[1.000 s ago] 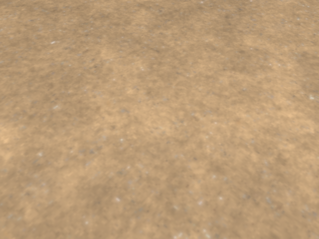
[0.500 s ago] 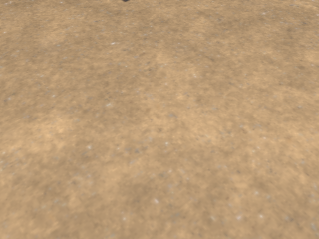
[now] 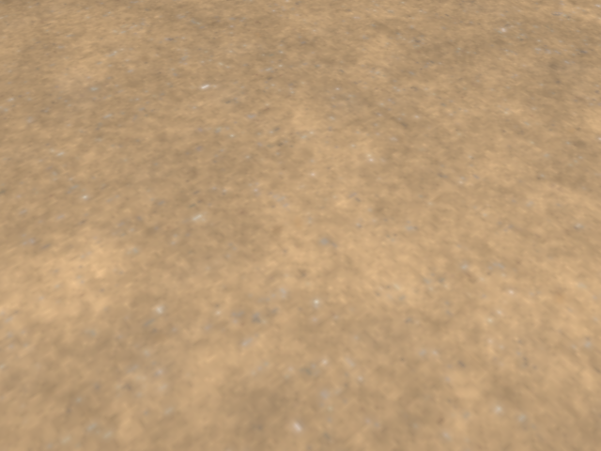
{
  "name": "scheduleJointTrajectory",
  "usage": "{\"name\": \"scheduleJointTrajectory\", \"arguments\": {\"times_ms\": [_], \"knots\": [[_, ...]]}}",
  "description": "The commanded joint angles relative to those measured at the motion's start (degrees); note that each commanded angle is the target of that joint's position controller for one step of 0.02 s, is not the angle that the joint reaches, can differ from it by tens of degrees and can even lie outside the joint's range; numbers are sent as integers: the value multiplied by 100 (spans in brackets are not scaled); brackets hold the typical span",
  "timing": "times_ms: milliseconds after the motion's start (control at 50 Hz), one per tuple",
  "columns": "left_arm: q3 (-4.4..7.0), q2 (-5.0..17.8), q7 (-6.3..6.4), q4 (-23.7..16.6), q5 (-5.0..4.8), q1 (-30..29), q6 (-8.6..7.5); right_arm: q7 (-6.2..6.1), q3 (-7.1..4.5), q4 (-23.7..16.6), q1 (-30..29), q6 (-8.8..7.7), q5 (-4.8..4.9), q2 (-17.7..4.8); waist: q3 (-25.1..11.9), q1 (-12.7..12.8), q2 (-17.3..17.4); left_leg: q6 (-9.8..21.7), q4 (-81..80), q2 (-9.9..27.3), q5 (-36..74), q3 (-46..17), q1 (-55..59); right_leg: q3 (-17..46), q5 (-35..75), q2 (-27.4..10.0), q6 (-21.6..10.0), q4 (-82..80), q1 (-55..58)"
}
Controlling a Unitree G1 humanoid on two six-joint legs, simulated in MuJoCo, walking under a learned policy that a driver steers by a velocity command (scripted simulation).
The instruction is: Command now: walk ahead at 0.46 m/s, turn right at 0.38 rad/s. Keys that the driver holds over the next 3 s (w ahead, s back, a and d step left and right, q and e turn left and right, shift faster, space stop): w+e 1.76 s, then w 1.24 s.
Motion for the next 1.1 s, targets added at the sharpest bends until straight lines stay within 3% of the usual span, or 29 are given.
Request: {"name": "scheduleJointTrajectory", "arguments": {"times_ms": [20,40,80,140,240,340,400,420,440,460,480,500,520,540,560,580,620,680,780,880,920,960,980,1000,1020,1040,1060,1080,1100], "knots": [[134,558,-64,-579,30,-414,-53,-72,-261,68,1159,-16,72,-843,-159,-605,613,640,-2067,2042,-1988,-2728,2120,107,433,-348,-253,1889,-2686],[138,472,-107,-534,39,-429,-17,-71,-195,52,964,-48,80,-625,-9,-481,653,490,-2173,1770,-1255,-2070,1832,46,684,-459,-204,1737,-2535],[147,407,-187,-483,156,-425,98,-101,-147,137,998,-129,115,-492,76,-376,761,413,-2245,1483,-173,-1258,1629,-81,991,-518,-73,1763,-2448],[139,300,-268,-649,164,-832,181,-93,-176,301,1243,-241,176,-543,111,-333,618,501,-2320,1475,782,-661,1755,-145,1440,-552,42,1802,-2875],[65,192,-359,-1015,176,-1815,192,-83,-161,526,1462,-250,154,-463,370,-409,525,563,-2350,1361,1568,182,1804,-376,2297,-549,166,755,-3230],[-30,158,-443,-1369,197,-2641,168,-139,-225,763,1753,-207,162,-703,518,-578,477,470,-2173,1482,2394,726,2198,-964,2387,-407,-121,-740,-2645],[18,279,-366,-1368,222,-2395,175,-196,-266,873,1818,-105,150,-922,182,-406,612,352,-1134,1536,4870,1032,2731,-1325,1630,69,-476,-1038,-1949],[69,379,-327,-1274,221,-1986,161,-210,-294,895,1811,-42,133,-1031,-94,-212,660,345,-385,1547,5552,1090,2805,-1382,1296,292,-624,-1094,-1472],[150,520,-279,-1093,233,-1327,116,-216,-317,890,1813,21,135,-1122,-498,60,640,318,647,1543,5419,1107,2602,-1308,1166,483,-781,-1336,-655],[285,790,-189,-790,293,-386,73,-200,-310,810,1741,45,135,-1117,-1013,501,327,168,2152,1400,4242,1178,1722,-875,1146,360,-1002,-1716,752],[465,1461,-91,-796,315,-200,88,-108,-166,480,1982,18,200,-451,-1594,247,-837,-122,4195,736,-35,1127,-517,1663,453,-1357,-1612,-1879,2540],[518,1708,-86,-953,118,-196,141,-46,-220,164,1570,-48,188,-691,-2079,287,-845,-267,5346,-170,-2058,-44,-1768,4248,725,-2127,-2164,-2869,3039],[493,1561,-40,-861,66,-356,184,-20,-233,11,888,-100,175,-790,-1276,323,-219,-209,5300,232,-1380,-554,-2369,3322,1104,-1917,-1925,-3054,2619],[419,1262,2,-822,26,-625,167,-14,-176,10,891,-170,210,-705,-601,81,18,-187,4781,476,-838,-488,-2218,2556,1760,-1770,-1731,-3106,1724],[352,1023,19,-833,32,-878,125,-29,-177,107,995,-168,170,-671,-267,-204,263,-197,4241,651,-672,-495,-1824,2012,2408,-1422,-1460,-3159,1025],[302,877,35,-844,-9,-1057,84,-31,-170,125,1119,-75,62,-654,-157,-419,224,-272,3950,722,-674,-519,-1441,1618,2905,-1148,-1348,-3221,525],[255,780,12,-864,-32,-1075,-33,9,-160,155,1274,130,-36,-589,-294,-562,126,-405,3643,727,-693,-465,-1058,1268,3491,-891,-1334,-3287,167],[298,948,-3,-788,-23,-784,-106,49,-136,-16,851,249,-18,-490,-152,-483,18,-548,2998,710,-213,-344,-1317,1125,3282,-687,-1266,-3462,-37],[308,964,18,-679,-26,-170,-90,77,-102,-377,-316,233,23,-515,69,-36,-215,-612,1618,562,795,-389,-1881,1339,3022,-611,-1050,-3432,476],[326,1060,88,-658,51,178,-74,124,-39,-678,-1052,124,94,-553,101,206,-299,-493,636,238,873,-386,-1684,1630,3749,-740,-979,-2970,989],[345,1153,132,-727,69,-9,-76,108,-62,-676,-829,76,116,-671,74,16,-371,-368,213,137,658,-478,-1029,1805,3909,-809,-803,-2755,902],[362,1263,113,-820,81,-359,-101,24,-159,-409,103,18,137,-895,-233,-441,-367,-185,-121,-135,204,-382,446,1802,4632,-649,-560,-2031,510],[339,1205,60,-813,36,-426,-139,-49,-235,-224,866,-58,99,-1070,-647,-850,-38,-27,-475,38,282,-493,1552,1508,4559,-270,-413,-940,190],[207,752,13,-974,-23,-348,-190,-162,-329,-200,1797,-96,-31,-1487,-1554,-1146,597,245,-675,1358,-1093,-1806,2866,1043,3045,91,-282,686,-463],[120,320,23,-1142,-163,392,-163,-179,-424,-246,1648,-24,-98,-1957,-2011,-614,1963,896,-1424,2729,-1485,-4555,3893,418,-742,941,-98,2066,-2184],[162,844,83,-941,54,241,-63,-146,-384,-273,1298,46,11,-1469,-1418,-536,1077,952,-1560,2565,-2289,-4794,3235,388,-325,356,-157,2589,-2723],[195,922,32,-936,104,-211,-28,-126,-257,-329,944,52,64,-950,-671,-520,446,807,-1648,2256,-2083,-3754,2434,326,271,128,-142,2505,-2650],[180,833,-23,-967,103,-450,-8,-101,-190,-286,756,42,67,-710,-310,-450,276,673,-1733,1933,-1194,-2858,1914,249,595,-49,-94,2260,-2503],[178,766,-81,-978,150,-539,41,-106,-164,-215,794,15,73,-646,-174,-411,522,548,-1804,1690,-493,-2205,1644,197,702,-184,-47,2077,-2374]]}}
Next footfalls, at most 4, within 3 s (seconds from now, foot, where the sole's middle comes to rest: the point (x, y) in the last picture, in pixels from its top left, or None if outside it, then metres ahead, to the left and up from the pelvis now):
0.46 right None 0.37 -0.13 -0.77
1.00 left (372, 348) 0.73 -0.11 -0.77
1.52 right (513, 340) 0.77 -0.46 -0.77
2.06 left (570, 251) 1.06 -0.66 -0.77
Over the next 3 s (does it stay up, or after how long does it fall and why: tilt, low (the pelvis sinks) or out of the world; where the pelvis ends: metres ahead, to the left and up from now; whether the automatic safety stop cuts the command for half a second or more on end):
stays up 1.08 -1.02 0.01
